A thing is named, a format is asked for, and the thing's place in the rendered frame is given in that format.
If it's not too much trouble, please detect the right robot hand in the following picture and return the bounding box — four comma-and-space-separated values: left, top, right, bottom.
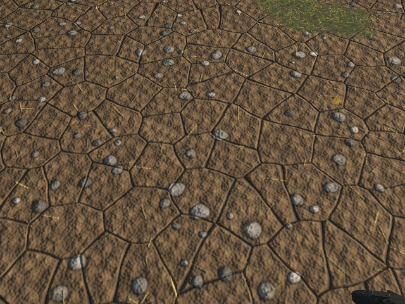
351, 290, 405, 304

